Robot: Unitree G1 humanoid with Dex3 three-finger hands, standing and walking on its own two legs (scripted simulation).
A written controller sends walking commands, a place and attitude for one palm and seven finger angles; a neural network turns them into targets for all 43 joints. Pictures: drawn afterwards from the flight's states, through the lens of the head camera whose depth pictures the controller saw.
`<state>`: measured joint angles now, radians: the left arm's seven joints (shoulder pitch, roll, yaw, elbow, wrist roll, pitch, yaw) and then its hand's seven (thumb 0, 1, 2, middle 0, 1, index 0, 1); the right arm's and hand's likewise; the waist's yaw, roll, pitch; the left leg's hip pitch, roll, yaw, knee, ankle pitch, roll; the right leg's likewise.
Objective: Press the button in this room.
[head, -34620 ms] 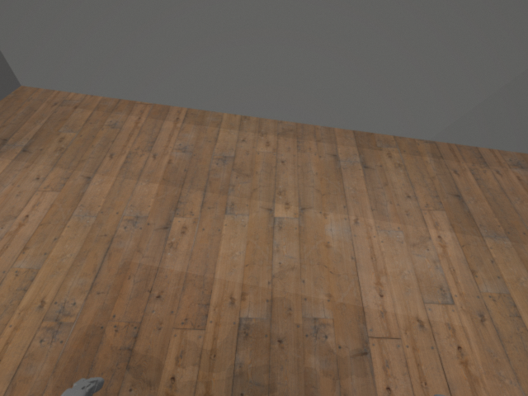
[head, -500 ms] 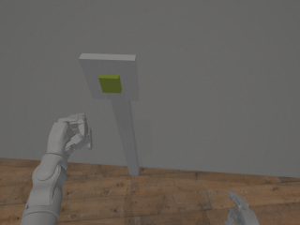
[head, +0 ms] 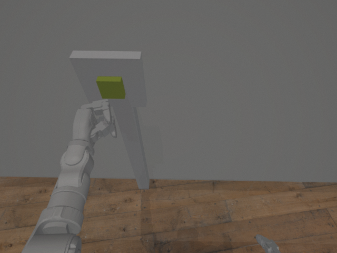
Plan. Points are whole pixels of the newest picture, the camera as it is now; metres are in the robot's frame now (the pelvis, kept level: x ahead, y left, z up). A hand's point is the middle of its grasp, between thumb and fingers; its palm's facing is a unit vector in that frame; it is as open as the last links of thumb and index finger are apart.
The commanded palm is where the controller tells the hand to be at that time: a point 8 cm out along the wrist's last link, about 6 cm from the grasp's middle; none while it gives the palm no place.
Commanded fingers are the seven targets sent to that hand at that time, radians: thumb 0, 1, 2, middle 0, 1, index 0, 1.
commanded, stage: aim a knuckle at the button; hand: left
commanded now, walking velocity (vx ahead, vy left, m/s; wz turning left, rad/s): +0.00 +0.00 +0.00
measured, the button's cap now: (111, 87) +0.50 +0.16 +0.11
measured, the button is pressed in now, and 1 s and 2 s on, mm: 0 0 13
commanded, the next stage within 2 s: press the button with the knuckle in 0.82 s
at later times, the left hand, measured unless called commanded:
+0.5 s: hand (120, 121) +0.41 +0.13 +0.07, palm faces +0.01 -1.00 -0.01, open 3.1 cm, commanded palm +0.38 +0.18 +0.08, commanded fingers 0.00 0.90 0.90 -1.30 -1.50 -1.30 -1.50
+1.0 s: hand (119, 119) +0.41 +0.13 +0.08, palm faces +0.01 -1.00 -0.01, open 3.1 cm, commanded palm +0.39 +0.18 +0.08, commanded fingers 0.00 0.90 0.90 -1.30 -1.50 -1.30 -1.50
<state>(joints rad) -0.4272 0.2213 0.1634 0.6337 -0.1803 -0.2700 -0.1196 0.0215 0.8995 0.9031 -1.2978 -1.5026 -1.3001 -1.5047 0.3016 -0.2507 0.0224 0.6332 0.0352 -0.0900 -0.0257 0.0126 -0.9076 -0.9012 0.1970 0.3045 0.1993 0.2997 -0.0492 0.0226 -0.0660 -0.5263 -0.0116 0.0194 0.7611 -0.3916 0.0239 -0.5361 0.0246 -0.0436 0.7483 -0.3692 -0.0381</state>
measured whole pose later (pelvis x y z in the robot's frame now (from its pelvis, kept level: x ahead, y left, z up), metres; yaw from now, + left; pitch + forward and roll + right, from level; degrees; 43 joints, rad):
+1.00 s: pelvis -0.01 +0.00 +0.00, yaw -1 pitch +11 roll +0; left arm -0.55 0.22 0.19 0.80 -0.15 -0.34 -0.09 0.02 0.90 0.90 -1.30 -1.50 -1.30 -1.50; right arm 0.33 -0.25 0.02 0.62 0.03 -0.02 -0.01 0.01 -0.91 -0.90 0.20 0.30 0.20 0.30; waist -0.06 0.02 -0.08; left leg -0.58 0.00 0.03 0.80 -0.40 0.02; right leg -0.60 0.03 -0.04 0.78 -0.37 -0.05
